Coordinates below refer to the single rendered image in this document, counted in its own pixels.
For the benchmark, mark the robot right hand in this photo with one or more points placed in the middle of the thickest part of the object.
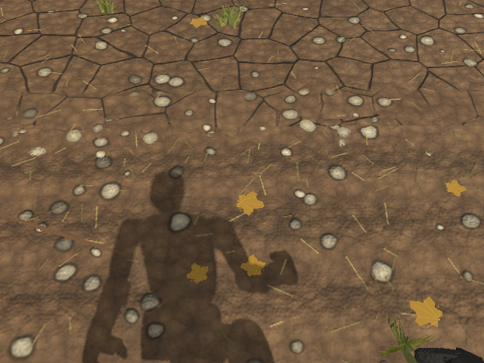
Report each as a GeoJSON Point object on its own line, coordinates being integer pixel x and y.
{"type": "Point", "coordinates": [441, 355]}

